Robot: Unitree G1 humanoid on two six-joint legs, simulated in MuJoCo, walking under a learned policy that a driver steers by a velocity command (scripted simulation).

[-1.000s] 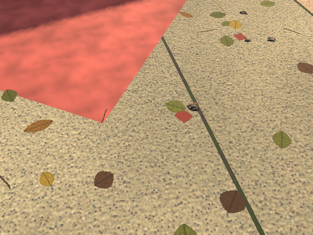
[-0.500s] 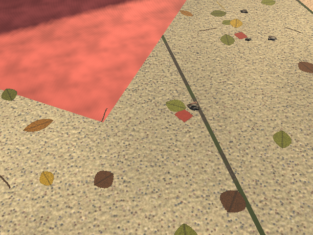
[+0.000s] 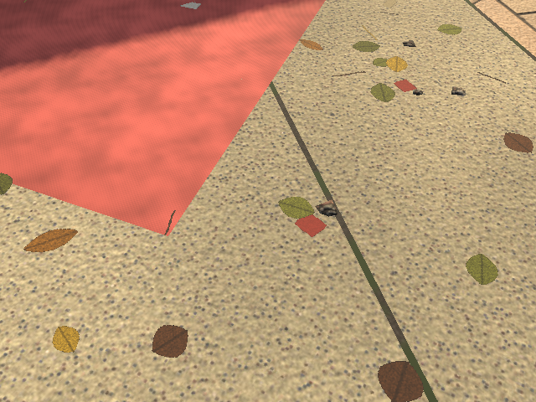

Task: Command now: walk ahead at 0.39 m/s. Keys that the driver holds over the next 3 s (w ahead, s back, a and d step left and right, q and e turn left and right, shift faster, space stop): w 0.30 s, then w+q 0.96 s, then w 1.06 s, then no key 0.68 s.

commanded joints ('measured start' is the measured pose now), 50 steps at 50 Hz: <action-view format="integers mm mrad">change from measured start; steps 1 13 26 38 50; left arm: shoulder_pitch -125 -495 -198 -24 -186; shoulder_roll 71 43 53 164 150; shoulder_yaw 14 -10 18 40 21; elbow -106 -261 -121 -84 -264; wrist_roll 9 9 56 47 -9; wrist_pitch -54 -32 -61 -37 -100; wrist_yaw -14 -59 -51 12 -19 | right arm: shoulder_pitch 90 180 53 -365 -22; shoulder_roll -109 -156 -61 -63 -244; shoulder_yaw -3 -8 -32 -25 -91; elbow -15 -21 -111 -292 -311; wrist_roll -5 3 31 6 -3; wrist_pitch -10 20 48 51 34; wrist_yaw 14 -27 -29 30 36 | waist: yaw -7 -35 -2 85 -73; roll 84 130 -48 25 99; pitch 153 200 20 141 -165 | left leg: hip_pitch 278 199 -322 -566 453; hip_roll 322 252 172 148 303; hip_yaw -446 -111 -174 -67 -647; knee -365 -430 722 209 -230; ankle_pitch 95 478 88 431 227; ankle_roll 160 120 37 8 309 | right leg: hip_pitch -541 -261 146 362 -450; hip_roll -89 -22 -232 -252 -40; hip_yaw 45 -81 97 -185 63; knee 159 -487 -919 -940 325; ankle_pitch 157 435 252 446 -16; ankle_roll -42 -11 -120 -104 25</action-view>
